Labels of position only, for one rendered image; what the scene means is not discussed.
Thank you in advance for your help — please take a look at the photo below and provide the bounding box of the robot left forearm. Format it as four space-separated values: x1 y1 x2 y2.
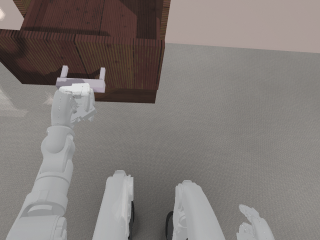
6 125 75 240

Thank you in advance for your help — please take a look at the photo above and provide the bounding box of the left robot hand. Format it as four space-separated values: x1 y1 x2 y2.
51 83 97 130

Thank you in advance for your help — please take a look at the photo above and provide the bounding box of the drawer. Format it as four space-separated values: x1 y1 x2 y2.
0 0 165 90

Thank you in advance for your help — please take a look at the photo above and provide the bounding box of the handle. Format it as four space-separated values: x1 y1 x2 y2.
55 65 106 93

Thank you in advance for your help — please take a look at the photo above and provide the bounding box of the left robot upper arm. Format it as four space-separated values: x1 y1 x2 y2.
9 215 67 240

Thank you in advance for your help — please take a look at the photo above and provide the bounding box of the right robot thigh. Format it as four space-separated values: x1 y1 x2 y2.
175 182 226 240

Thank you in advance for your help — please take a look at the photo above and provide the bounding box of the robot thigh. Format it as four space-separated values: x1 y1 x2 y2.
175 182 226 240
92 173 134 240

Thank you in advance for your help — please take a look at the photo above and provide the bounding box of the left robot thigh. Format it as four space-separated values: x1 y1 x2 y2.
92 173 134 240

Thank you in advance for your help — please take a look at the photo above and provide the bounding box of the right robot hand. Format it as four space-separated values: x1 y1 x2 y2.
236 204 275 240

